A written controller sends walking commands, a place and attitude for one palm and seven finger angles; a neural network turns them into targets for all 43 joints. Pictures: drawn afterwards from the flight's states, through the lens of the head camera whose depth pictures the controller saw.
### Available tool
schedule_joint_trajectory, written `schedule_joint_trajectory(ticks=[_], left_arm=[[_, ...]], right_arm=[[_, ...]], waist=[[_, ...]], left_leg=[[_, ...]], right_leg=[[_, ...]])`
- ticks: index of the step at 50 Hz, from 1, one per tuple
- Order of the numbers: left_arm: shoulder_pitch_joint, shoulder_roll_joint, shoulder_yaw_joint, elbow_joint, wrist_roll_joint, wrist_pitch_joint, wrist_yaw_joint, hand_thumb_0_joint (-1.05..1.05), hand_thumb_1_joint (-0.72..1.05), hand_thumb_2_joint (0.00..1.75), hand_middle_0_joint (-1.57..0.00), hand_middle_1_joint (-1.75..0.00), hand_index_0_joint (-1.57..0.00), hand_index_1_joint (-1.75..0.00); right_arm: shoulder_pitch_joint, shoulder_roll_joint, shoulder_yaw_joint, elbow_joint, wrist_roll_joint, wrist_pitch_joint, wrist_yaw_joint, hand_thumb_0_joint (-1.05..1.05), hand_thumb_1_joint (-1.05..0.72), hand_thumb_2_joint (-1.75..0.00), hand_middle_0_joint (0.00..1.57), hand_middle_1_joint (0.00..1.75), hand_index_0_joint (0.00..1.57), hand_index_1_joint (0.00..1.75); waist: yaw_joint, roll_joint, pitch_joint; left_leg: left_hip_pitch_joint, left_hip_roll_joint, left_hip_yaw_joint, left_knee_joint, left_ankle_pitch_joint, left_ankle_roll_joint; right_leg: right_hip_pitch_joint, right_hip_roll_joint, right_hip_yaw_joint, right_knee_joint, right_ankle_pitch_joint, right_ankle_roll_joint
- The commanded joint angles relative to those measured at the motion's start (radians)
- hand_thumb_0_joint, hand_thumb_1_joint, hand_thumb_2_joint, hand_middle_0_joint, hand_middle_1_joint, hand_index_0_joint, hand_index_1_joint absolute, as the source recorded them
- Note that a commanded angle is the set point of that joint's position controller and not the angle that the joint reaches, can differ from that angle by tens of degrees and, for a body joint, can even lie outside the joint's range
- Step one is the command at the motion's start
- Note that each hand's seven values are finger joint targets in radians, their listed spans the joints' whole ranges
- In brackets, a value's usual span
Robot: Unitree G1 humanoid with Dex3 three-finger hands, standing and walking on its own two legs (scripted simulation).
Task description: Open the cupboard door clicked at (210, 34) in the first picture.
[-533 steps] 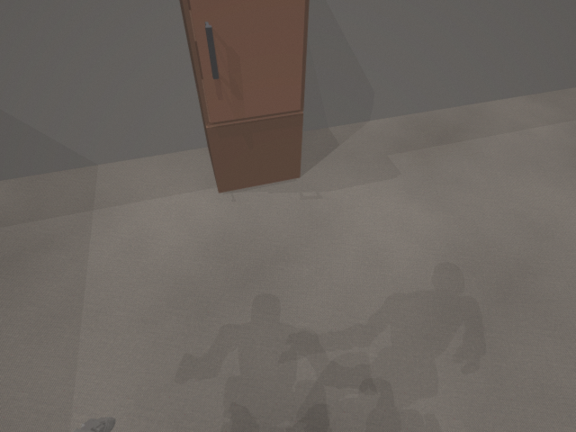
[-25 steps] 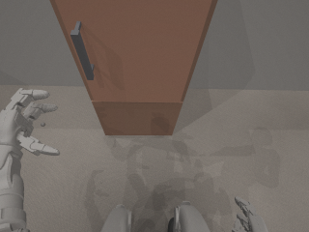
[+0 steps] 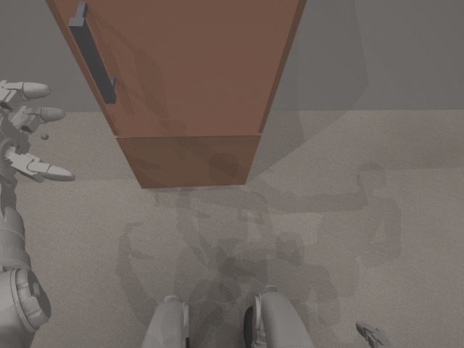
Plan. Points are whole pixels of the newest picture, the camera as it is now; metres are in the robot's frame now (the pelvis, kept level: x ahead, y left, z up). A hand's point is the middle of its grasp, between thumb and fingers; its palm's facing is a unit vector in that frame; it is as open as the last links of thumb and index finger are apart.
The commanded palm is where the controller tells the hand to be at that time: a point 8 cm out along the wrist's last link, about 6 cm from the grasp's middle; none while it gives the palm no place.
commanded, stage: move the hooked fingers beside the handle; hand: left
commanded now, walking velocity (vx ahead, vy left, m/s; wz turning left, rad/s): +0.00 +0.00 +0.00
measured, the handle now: (97, 58) +0.60 +0.24 +0.05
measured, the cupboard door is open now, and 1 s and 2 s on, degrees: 0 0 0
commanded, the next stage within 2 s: slide the fingers in behind the handle in 1.48 s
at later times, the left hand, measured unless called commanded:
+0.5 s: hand (48, 98) +0.51 +0.30 +0.05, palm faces +0.07 -1.00 -0.03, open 14.0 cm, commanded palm +0.50 +0.33 +0.05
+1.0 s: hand (50, 87) +0.54 +0.31 +0.04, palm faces +0.07 -1.00 -0.03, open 14.0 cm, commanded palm +0.53 +0.33 +0.05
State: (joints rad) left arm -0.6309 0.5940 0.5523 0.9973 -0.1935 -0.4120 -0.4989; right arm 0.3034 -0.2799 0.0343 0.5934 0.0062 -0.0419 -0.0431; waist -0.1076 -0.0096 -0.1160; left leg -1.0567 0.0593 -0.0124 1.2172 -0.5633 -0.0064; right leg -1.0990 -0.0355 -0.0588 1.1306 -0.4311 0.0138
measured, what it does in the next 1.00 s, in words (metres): stands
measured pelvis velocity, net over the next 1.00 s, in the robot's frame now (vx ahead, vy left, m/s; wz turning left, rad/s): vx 0.00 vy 0.02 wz -0.05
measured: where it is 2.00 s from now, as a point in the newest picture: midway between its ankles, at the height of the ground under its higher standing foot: outside the picture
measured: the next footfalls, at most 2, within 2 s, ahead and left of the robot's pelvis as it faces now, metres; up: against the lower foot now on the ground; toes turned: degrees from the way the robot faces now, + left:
none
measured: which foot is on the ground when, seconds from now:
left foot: down 0.00-1.00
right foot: down 0.00-1.00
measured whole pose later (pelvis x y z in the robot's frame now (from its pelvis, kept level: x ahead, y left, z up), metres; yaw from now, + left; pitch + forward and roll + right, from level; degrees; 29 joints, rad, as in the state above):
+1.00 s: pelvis +0.00 +0.02 -0.02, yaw -3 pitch +31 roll -7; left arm -0.99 0.88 0.65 1.18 -0.04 -0.31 -0.48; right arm 0.38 -0.26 0.10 0.56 -0.03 0.11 0.00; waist -0.24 0.01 -0.09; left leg -1.27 0.08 -0.04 1.30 -0.58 0.02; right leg -1.27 -0.01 -0.08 1.14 -0.41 0.04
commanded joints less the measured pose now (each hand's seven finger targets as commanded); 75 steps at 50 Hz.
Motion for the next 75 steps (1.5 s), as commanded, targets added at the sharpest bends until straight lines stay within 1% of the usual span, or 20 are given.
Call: schedule_joint_trajectory(ticks=[1, 3, 7, 15, 18, 24, 27, 33, 36, 39, 41, 45, 49, 51, 53, 58, 60, 66, 71, 75], left_arm=[[-0.349, 0.330, 0.047, -0.150, -0.009, -0.057, -0.002, 0.00, -0.50, 0.30, -0.30, -1.20, -0.30, -1.20], [-0.396, 0.370, 0.069, -0.157, -0.005, -0.065, 0.001, 0.00, -0.50, 0.30, -0.30, -1.20, -0.30, -1.20], [-0.455, 0.358, 0.042, -0.125, 0.007, -0.063, 0.004, 0.00, -0.50, 0.30, -0.30, -1.20, -0.30, -1.20], [-0.544, 0.471, 0.079, -0.043, 0.052, -0.048, 0.018, 0.00, -0.50, 0.30, -0.30, -1.20, -0.30, -1.20], [-0.605, 0.523, 0.095, 0.001, 0.062, -0.036, 0.016, 0.00, -0.50, 0.30, -0.30, -1.20, -0.30, -1.20], [-0.684, 0.573, 0.087, 0.003, 0.092, -0.025, 0.007, 0.00, -0.50, 0.30, -0.30, -1.20, -0.30, -1.20], [-0.737, 0.559, 0.056, 0.051, 0.096, 0.000, 0.003, 0.00, -0.50, 0.30, -0.30, -1.20, -0.30, -1.20], [-0.836, 0.632, 0.067, 0.058, 0.135, 0.028, 0.021, 0.00, -0.50, 0.30, -0.30, -1.20, -0.30, -1.20], [-0.817, 0.647, 0.067, 0.072, 0.153, 0.042, 0.028, 0.00, -0.50, 0.30, -0.30, -1.20, -0.30, -1.20], [-0.741, 0.652, 0.095, 0.039, 0.149, 0.043, 0.021, 0.00, -0.50, 0.30, -0.30, -1.20, -0.30, -1.20], [-0.741, 0.660, 0.111, 0.025, 0.137, 0.049, 0.018, 0.00, -0.50, 0.30, -0.30, -1.20, -0.30, -1.20], [-0.732, 0.682, 0.144, -0.039, 0.128, 0.039, 0.019, 0.00, -0.50, 0.30, -0.30, -1.20, -0.30, -1.20], [-0.720, 0.622, 0.120, -0.082, 0.116, 0.026, 0.023, 0.00, -0.50, 0.30, -0.30, -1.20, -0.30, -1.20], [-0.700, 0.576, 0.090, -0.030, 0.112, 0.035, 0.019, 0.00, -0.50, 0.30, -0.30, -1.20, -0.30, -1.20], [-0.712, 0.562, 0.069, 0.001, 0.116, 0.041, 0.019, 0.00, -0.50, 0.30, -0.30, -1.20, -0.30, -1.20], [-0.707, 0.575, 0.082, -0.039, 0.116, 0.017, 0.028, 0.00, -0.50, 0.30, -0.30, -1.20, -0.30, -1.20], [-0.695, 0.530, 0.062, -0.049, 0.106, 0.008, 0.030, 0.00, -0.50, 0.30, -0.30, -1.20, -0.30, -1.20], [-0.666, 0.536, 0.063, -0.002, 0.110, 0.018, 0.033, 0.00, -0.50, 0.30, -0.30, -1.20, -0.30, -1.20], [-0.729, 0.577, 0.089, -0.035, 0.110, -0.009, 0.045, 0.00, -0.50, 0.30, -0.30, -1.20, -0.30, -1.20], [-0.697, 0.585, 0.082, 0.024, 0.119, 0.005, 0.033, 0.00, -0.50, 0.30, -0.30, -1.20, -0.30, -1.20]], right_arm=[[0.136, -0.191, -0.074, -0.070, 0.002, -0.007, -0.007, 0.00, -0.90, -0.90, 0.20, 0.30, 0.20, 0.30], [0.147, -0.196, -0.072, -0.065, -0.002, 0.002, -0.007, 0.00, -0.90, -0.90, 0.20, 0.30, 0.20, 0.30], [0.157, -0.196, -0.068, -0.058, -0.005, 0.019, -0.005, 0.00, -0.90, -0.90, 0.20, 0.30, 0.20, 0.30], [0.183, -0.206, -0.053, -0.049, -0.013, 0.050, -0.004, 0.00, -0.90, -0.90, 0.20, 0.30, 0.20, 0.30], [0.194, -0.215, -0.044, -0.047, -0.015, 0.060, -0.005, 0.00, -0.90, -0.90, 0.20, 0.30, 0.20, 0.30], [0.216, -0.222, -0.035, -0.050, -0.021, 0.077, 0.000, 0.00, -0.90, -0.90, 0.20, 0.30, 0.20, 0.30], [0.221, -0.226, -0.025, -0.050, -0.019, 0.085, -0.002, 0.00, -0.90, -0.90, 0.20, 0.30, 0.20, 0.30], [0.251, -0.233, -0.012, -0.046, -0.027, 0.102, 0.000, 0.00, -0.90, -0.90, 0.20, 0.30, 0.20, 0.30], [0.260, -0.230, -0.006, -0.055, -0.031, 0.111, 0.004, 0.00, -0.90, -0.90, 0.20, 0.30, 0.20, 0.30], [0.271, -0.230, -0.012, -0.068, -0.033, 0.126, 0.014, 0.00, -0.90, -0.90, 0.20, 0.30, 0.20, 0.30], [0.271, -0.229, -0.012, -0.069, -0.033, 0.134, 0.020, 0.00, -0.90, -0.90, 0.20, 0.30, 0.20, 0.30], [0.274, -0.225, -0.019, -0.068, -0.032, 0.139, 0.027, 0.00, -0.90, -0.90, 0.20, 0.30, 0.20, 0.30], [0.283, -0.221, -0.029, -0.052, -0.034, 0.141, 0.035, 0.00, -0.90, -0.90, 0.20, 0.30, 0.20, 0.30], [0.277, -0.218, -0.028, -0.044, -0.031, 0.142, 0.036, 0.00, -0.90, -0.90, 0.20, 0.30, 0.20, 0.30], [0.275, -0.219, -0.025, -0.042, -0.029, 0.143, 0.030, 0.00, -0.90, -0.90, 0.20, 0.30, 0.20, 0.30], [0.277, -0.218, -0.027, -0.046, -0.034, 0.143, 0.028, 0.00, -0.90, -0.90, 0.20, 0.30, 0.20, 0.30], [0.269, -0.212, -0.033, -0.047, -0.035, 0.143, 0.032, 0.00, -0.90, -0.90, 0.20, 0.30, 0.20, 0.30], [0.250, -0.212, -0.027, -0.063, -0.028, 0.146, 0.031, 0.00, -0.90, -0.90, 0.20, 0.30, 0.20, 0.30], [0.244, -0.213, -0.028, -0.055, -0.031, 0.140, 0.024, 0.00, -0.90, -0.90, 0.20, 0.30, 0.20, 0.30], [0.239, -0.213, -0.020, -0.057, -0.028, 0.136, 0.023, 0.00, -0.90, -0.90, 0.20, 0.30, 0.20, 0.30]], waist=[[0.005, 0.145, -0.463], [0.002, 0.163, -0.495], [-0.023, 0.174, -0.481], [-0.042, 0.206, -0.511], [-0.066, 0.173, -0.497], [-0.082, 0.276, -0.555], [-0.113, 0.261, -0.513], [-0.136, 0.305, -0.560], [-0.132, 0.317, -0.566], [-0.101, 0.353, -0.610], [-0.109, 0.314, -0.601], [-0.094, 0.346, -0.613], [-0.098, 0.380, -0.621], [-0.116, 0.316, -0.559], [-0.123, 0.320, -0.509], [-0.107, 0.356, -0.560], [-0.111, 0.345, -0.563], [-0.107, 0.293, -0.499], [-0.113, 0.298, -0.554], [-0.113, 0.291, -0.534]], left_leg=[[0.232, -0.035, -0.014, -0.154, 0.403, 0.028], [0.252, -0.031, -0.023, -0.148, 0.436, 0.027], [0.254, -0.030, -0.030, -0.139, 0.444, 0.029], [0.219, -0.028, -0.033, -0.116, 0.430, 0.033], [0.171, -0.024, -0.036, -0.101, 0.402, 0.039], [0.227, -0.017, -0.055, -0.080, 0.467, 0.034], [0.197, -0.016, -0.061, -0.070, 0.434, 0.039], [0.218, -0.008, -0.076, -0.046, 0.480, 0.034], [0.202, -0.008, -0.074, -0.042, 0.485, 0.035], [0.280, -0.001, -0.084, -0.052, 0.582, 0.021], [0.253, 0.002, -0.080, -0.052, 0.568, 0.028], [0.288, 0.005, -0.082, -0.062, 0.593, 0.025], [0.378, 0.012, -0.097, -0.071, 0.671, 0.012], [0.332, 0.011, -0.090, -0.074, 0.612, 0.020], [0.316, 0.009, -0.088, -0.083, 0.587, 0.022], [0.365, 0.009, -0.093, -0.079, 0.669, 0.010], [0.376, 0.009, -0.088, -0.073, 0.676, 0.012], [0.284, 0.001, -0.071, -0.083, 0.580, 0.023], [0.275, -0.003, -0.068, -0.067, 0.558, 0.028], [0.230, -0.007, -0.060, -0.059, 0.529, 0.033]], right_leg=[[0.291, 0.054, 0.023, -0.096, 0.241, -0.027], [0.287, 0.055, 0.021, -0.087, 0.258, -0.028], [0.251, 0.056, 0.016, -0.085, 0.252, -0.028], [0.238, 0.057, 0.020, -0.079, 0.242, -0.023], [0.236, 0.062, 0.021, -0.078, 0.234, -0.020], [0.173, 0.064, 0.010, -0.057, 0.242, -0.024], [0.128, 0.066, 0.005, -0.058, 0.214, -0.024], [0.086, 0.069, -0.006, -0.044, 0.223, -0.023], [0.098, 0.069, -0.009, -0.040, 0.229, -0.023], [0.093, 0.071, -0.018, -0.039, 0.258, -0.026], [0.121, 0.077, -0.017, -0.043, 0.273, -0.023], [0.128, 0.080, -0.017, -0.051, 0.276, -0.025], [0.086, 0.084, -0.025, -0.064, 0.274, -0.027], [0.087, 0.086, -0.025, -0.074, 0.259, -0.024], [0.073, 0.085, -0.025, -0.080, 0.247, -0.025], [0.085, 0.082, -0.026, -0.070, 0.279, -0.030], [0.086, 0.082, -0.024, -0.076, 0.290, -0.027], [0.127, 0.082, -0.020, -0.077, 0.279, -0.026], [0.155, 0.081, -0.009, -0.067, 0.289, -0.025], [0.162, 0.081, -0.004, -0.064, 0.290, -0.025]])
